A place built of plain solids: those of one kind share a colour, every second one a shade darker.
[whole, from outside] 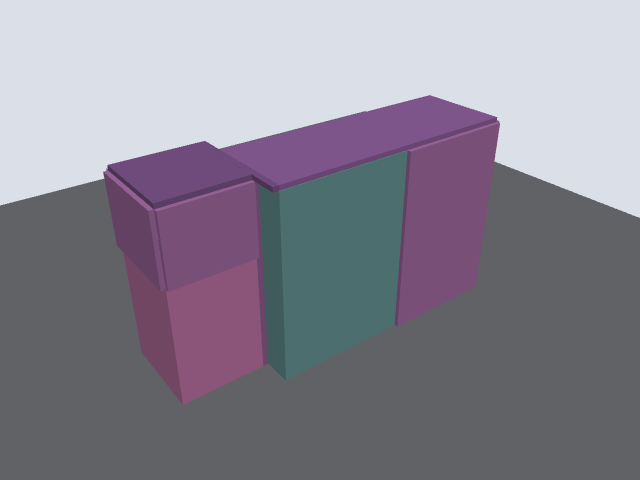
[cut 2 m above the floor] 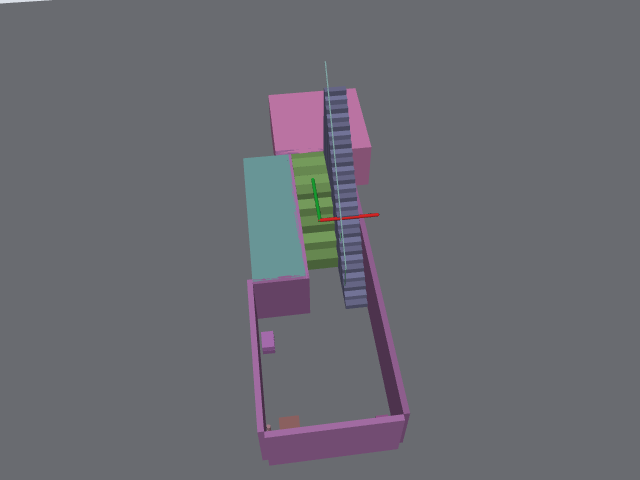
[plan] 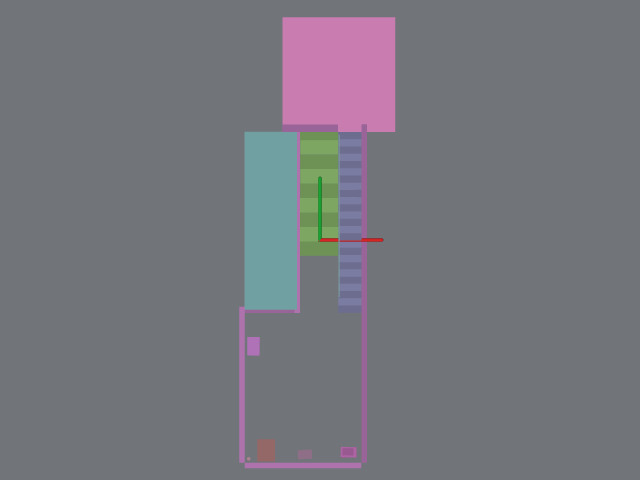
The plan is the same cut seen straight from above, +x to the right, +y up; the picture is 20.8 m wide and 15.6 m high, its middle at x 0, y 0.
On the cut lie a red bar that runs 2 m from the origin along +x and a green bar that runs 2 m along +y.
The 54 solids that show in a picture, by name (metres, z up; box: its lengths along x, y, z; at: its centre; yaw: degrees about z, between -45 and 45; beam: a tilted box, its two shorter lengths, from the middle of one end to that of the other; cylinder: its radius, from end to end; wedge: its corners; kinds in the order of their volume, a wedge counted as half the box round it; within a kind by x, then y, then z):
{
 "fill_1": {"box": [1.71, 5.79, 8.07], "at": [-1.6, 0.62, 3.99]},
 "floor_1": {"box": [3.67, 3.73, 5.4], "at": [0.61, 5.38, 2.4]},
 "wall_1": {"box": [0.18, 5.07, 8.08], "at": [-2.54, -4.71, 3.99]},
 "wall_2": {"box": [1.8, 0.2, 8.08], "at": [-1.55, -2.27, 3.99]},
 "wall_3": {"box": [0.18, 3.48, 2.93], "at": [-1.31, 5.5, 6.57]},
 "wall_4": {"box": [0.18, 5.88, 8.08], "at": [-0.74, 0.57, 3.99]},
 "wall_5": {"box": [3.79, 0.18, 8.08], "at": [-0.55, -7.33, 3.99]},
 "wall_6": {"box": [1.81, 0.25, 8.08], "at": [-0.32, 3.63, 3.99]},
 "wall_7": {"box": [3.67, 0.18, 2.93], "at": [0.61, 7.33, 6.57]},
 "wall_8": {"box": [0.18, 11.0, 8.08], "at": [1.43, -1.74, 3.99]},
 "roof_1": {"box": [3.79, 10.75, 0.2], "at": [-0.55, -1.87, 8.13]},
 "roof_2": {"box": [4.89, 0.25, 0.2], "at": [0.0, 3.63, 8.13]},
 "roof_3": {"box": [3.67, 3.48, 0.2], "at": [0.61, 5.5, 8.13]},
 "mass_1": {"box": [1.24, 0.47, 0.59], "at": [-0.03, -0.28, 0.25]},
 "mass_2": {"box": [1.24, 0.47, 0.99], "at": [-0.03, 0.19, 0.44]},
 "mass_3": {"box": [1.24, 0.47, 1.38], "at": [-0.03, 0.66, 0.64]},
 "mass_4": {"box": [1.24, 0.47, 1.77], "at": [-0.03, 1.13, 0.84]},
 "mass_5": {"box": [1.24, 0.47, 2.17], "at": [-0.03, 1.6, 1.03]},
 "mass_6": {"box": [1.24, 0.47, 2.56], "at": [-0.03, 2.07, 1.23]},
 "mass_7": {"box": [1.24, 0.47, 2.95], "at": [-0.03, 2.54, 1.43]},
 "mass_8": {"box": [1.24, 0.47, 3.35], "at": [-0.03, 3.01, 1.62]},
 "mass_9": {"box": [1.24, 0.28, 3.74], "at": [-0.03, 3.38, 1.82]},
 "tread_1": {"wedge": [[0.59, -2.37, -0.05], [0.59, -2.37, 0.2], [0.59, -2.13, -0.05], [0.59, -2.13, 0.2], [1.34, -2.37, -0.05], [1.34, -2.37, 0.2], [1.34, -2.13, -0.05], [1.34, -2.13, 0.2]]},
 "tread_2": {"wedge": [[0.59, -2.13, -0.05], [0.59, -2.13, 0.39], [0.59, -1.89, -0.05], [0.59, -1.89, 0.39], [1.34, -2.13, -0.05], [1.34, -2.13, 0.39], [1.34, -1.89, -0.05], [1.34, -1.89, 0.39]]},
 "tread_3": {"wedge": [[0.59, -1.9, -0.05], [0.59, -1.9, 0.59], [0.59, -1.66, -0.05], [0.59, -1.66, 0.59], [1.34, -1.9, -0.05], [1.34, -1.9, 0.59], [1.34, -1.66, -0.05], [1.34, -1.66, 0.59]]},
 "tread_4": {"wedge": [[0.59, -1.66, -0.05], [0.59, -1.66, 0.79], [0.59, -1.42, -0.05], [0.59, -1.42, 0.79], [1.34, -1.66, -0.05], [1.34, -1.66, 0.79], [1.34, -1.42, -0.05], [1.34, -1.42, 0.79]]},
 "tread_5": {"wedge": [[0.59, -1.43, -0.05], [0.59, -1.43, 0.98], [0.59, -1.19, -0.05], [0.59, -1.19, 0.98], [1.34, -1.43, -0.05], [1.34, -1.43, 0.98], [1.34, -1.19, -0.05], [1.34, -1.19, 0.98]]},
 "tread_6": {"wedge": [[0.59, -1.19, -0.05], [0.59, -1.19, 1.18], [0.59, -0.95, -0.05], [0.59, -0.95, 1.18], [1.34, -1.19, -0.05], [1.34, -1.19, 1.18], [1.34, -0.95, -0.05], [1.34, -0.95, 1.18]]},
 "tread_7": {"wedge": [[0.59, -0.95, -0.05], [0.59, -0.95, 1.38], [0.59, -0.72, -0.05], [0.59, -0.72, 1.38], [1.34, -0.95, -0.05], [1.34, -0.95, 1.38], [1.34, -0.72, -0.05], [1.34, -0.72, 1.38]]},
 "tread_8": {"wedge": [[0.59, -0.72, -0.05], [0.59, -0.72, 1.57], [0.59, -0.48, -0.05], [0.59, -0.48, 1.57], [1.34, -0.72, -0.05], [1.34, -0.72, 1.57], [1.34, -0.48, -0.05], [1.34, -0.48, 1.57]]},
 "tread_9": {"wedge": [[0.59, -0.49, -0.05], [0.59, -0.49, 1.77], [0.59, -0.25, -0.05], [0.59, -0.25, 1.77], [1.34, -0.49, -0.05], [1.34, -0.49, 1.77], [1.34, -0.25, -0.05], [1.34, -0.25, 1.77]]},
 "tread_10": {"wedge": [[0.59, -0.25, -0.05], [0.59, -0.25, 1.96], [0.59, -0.01, -0.05], [0.59, -0.01, 1.96], [1.34, -0.25, -0.05], [1.34, -0.25, 1.96], [1.34, -0.01, -0.05], [1.34, -0.01, 1.96]]},
 "tread_11": {"wedge": [[0.59, -0.02, -0.05], [0.59, -0.02, 2.16], [0.59, 0.22, -0.05], [0.59, 0.22, 2.16], [1.34, -0.02, -0.05], [1.34, -0.02, 2.16], [1.34, 0.22, -0.05], [1.34, 0.22, 2.16]]},
 "tread_12": {"wedge": [[0.59, 0.22, -0.05], [0.59, 0.22, 2.36], [0.59, 0.46, -0.05], [0.59, 0.46, 2.36], [1.34, 0.22, -0.05], [1.34, 0.22, 2.36], [1.34, 0.46, -0.05], [1.34, 0.46, 2.36]]},
 "tread_13": {"wedge": [[0.59, 0.45, -0.05], [0.59, 0.45, 2.55], [0.59, 0.69, -0.05], [0.59, 0.69, 2.55], [1.34, 0.45, -0.05], [1.34, 0.45, 2.55], [1.34, 0.69, -0.05], [1.34, 0.69, 2.55]]},
 "tread_14": {"wedge": [[0.59, 0.69, -0.05], [0.59, 0.69, 2.75], [0.59, 0.93, -0.05], [0.59, 0.93, 2.75], [1.34, 0.69, -0.05], [1.34, 0.69, 2.75], [1.34, 0.93, -0.05], [1.34, 0.93, 2.75]]},
 "tread_15": {"wedge": [[0.59, 0.92, -0.05], [0.59, 0.92, 2.95], [0.59, 1.16, -0.05], [0.59, 1.16, 2.95], [1.34, 0.92, -0.05], [1.34, 0.92, 2.95], [1.34, 1.16, -0.05], [1.34, 1.16, 2.94]]},
 "tread_16": {"wedge": [[0.59, 1.16, -0.05], [0.59, 1.16, 3.14], [0.59, 1.4, -0.05], [0.59, 1.4, 3.14], [1.34, 1.16, -0.05], [1.34, 1.16, 3.14], [1.34, 1.4, -0.05], [1.34, 1.4, 3.14]]},
 "tread_17": {"wedge": [[0.59, 1.4, -0.05], [0.59, 1.4, 3.34], [0.59, 1.63, -0.05], [0.59, 1.63, 3.34], [1.34, 1.39, -0.05], [1.34, 1.39, 3.34], [1.34, 1.63, -0.05], [1.34, 1.63, 3.34]]},
 "tread_18": {"wedge": [[0.59, 1.63, -0.05], [0.59, 1.63, 3.54], [0.59, 1.87, -0.05], [0.59, 1.87, 3.54], [1.34, 1.63, -0.05], [1.34, 1.63, 3.54], [1.34, 1.87, -0.05], [1.34, 1.87, 3.54]]},
 "tread_19": {"wedge": [[0.59, 1.86, -0.05], [0.59, 1.86, 3.73], [0.59, 2.1, -0.05], [0.59, 2.1, 3.73], [1.34, 1.86, -0.05], [1.34, 1.86, 3.73], [1.34, 2.1, -0.05], [1.34, 2.1, 3.73]]},
 "tread_20": {"wedge": [[0.59, 2.1, -0.05], [0.59, 2.1, 3.93], [0.59, 2.34, -0.05], [0.59, 2.34, 3.93], [1.34, 2.1, -0.05], [1.34, 2.1, 3.93], [1.34, 2.34, -0.05], [1.34, 2.34, 3.93]]},
 "tread_21": {"wedge": [[0.59, 2.33, -0.05], [0.59, 2.33, 4.13], [0.59, 2.57, -0.05], [0.59, 2.57, 4.13], [1.34, 2.33, -0.05], [1.34, 2.33, 4.13], [1.34, 2.57, -0.05], [1.34, 2.57, 4.13]]},
 "tread_22": {"wedge": [[0.59, 2.57, -0.05], [0.59, 2.57, 4.32], [0.59, 2.81, -0.05], [0.59, 2.81, 4.32], [1.34, 2.57, -0.05], [1.34, 2.57, 4.32], [1.34, 2.81, -0.05], [1.34, 2.81, 4.32]]},
 "tread_23": {"wedge": [[0.59, 2.8, -0.05], [0.59, 2.8, 4.52], [0.59, 3.04, -0.05], [0.59, 3.04, 4.52], [1.34, 2.8, -0.05], [1.34, 2.8, 4.52], [1.34, 3.04, -0.05], [1.34, 3.04, 4.52]]},
 "tread_24": {"wedge": [[0.59, 3.04, -0.05], [0.59, 3.04, 4.72], [0.59, 3.28, -0.05], [0.59, 3.28, 4.72], [1.34, 3.04, -0.05], [1.34, 3.04, 4.72], [1.34, 3.28, -0.05], [1.34, 3.28, 4.72]]},
 "tread_25": {"wedge": [[0.59, 3.27, -0.05], [0.59, 3.27, 4.91], [0.59, 3.51, -0.05], [0.59, 3.51, 4.91], [1.34, 3.27, -0.05], [1.34, 3.27, 4.91], [1.34, 3.51, -0.05], [1.34, 3.51, 4.91]]},
 "guard_rail_1": {"wedge": [[0.6, -1.86, 1.55], [0.6, -1.86, 1.6], [0.6, 3.43, 5.97], [0.6, 3.43, 6.02], [0.64, -1.86, 1.55], [0.64, -1.86, 1.6], [0.64, 3.43, 5.97], [0.64, 3.43, 6.02]]},
 "bin_1": {"box": [0.58, 0.72, 1.11], "at": [-1.75, -6.84, 0.51]},
 "crate_1": {"box": [0.4, 0.6, 0.2], "at": [-2.17, -3.45, 0.3], "yaw": -0.4},
 "crate_2": {"box": [0.4, 0.6, 0.25], "at": [-2.16, -3.46, 0.07], "yaw": -1.4},
 "carton_1": {"box": [0.36, 0.23, 0.27], "at": [0.91, -6.88, 0.89], "yaw": -0.9},
 "carton_2": {"box": [0.51, 0.33, 0.38], "at": [0.93, -6.9, 0.57], "yaw": -2.2},
 "bucket_1": {"box": [0.46, 0.3, 0.39], "at": [-0.49, -6.97, 0.14], "yaw": 3.0}
}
